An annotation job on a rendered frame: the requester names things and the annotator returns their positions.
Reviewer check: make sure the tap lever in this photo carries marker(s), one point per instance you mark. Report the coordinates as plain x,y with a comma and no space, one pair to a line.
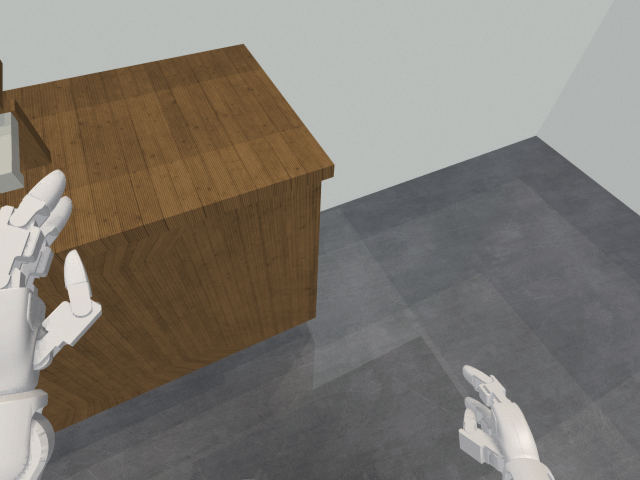
10,176

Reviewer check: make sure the robot right hand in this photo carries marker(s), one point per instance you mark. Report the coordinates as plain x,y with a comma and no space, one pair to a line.
504,434

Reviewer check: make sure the robot left hand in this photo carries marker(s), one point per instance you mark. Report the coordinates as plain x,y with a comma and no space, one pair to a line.
26,234

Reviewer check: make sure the robot left forearm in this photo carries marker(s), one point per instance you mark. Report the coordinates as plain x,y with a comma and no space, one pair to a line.
26,436

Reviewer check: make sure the robot right forearm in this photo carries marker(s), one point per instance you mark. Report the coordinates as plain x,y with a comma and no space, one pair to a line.
526,469

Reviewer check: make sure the counter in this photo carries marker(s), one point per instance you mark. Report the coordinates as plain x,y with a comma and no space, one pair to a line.
196,193

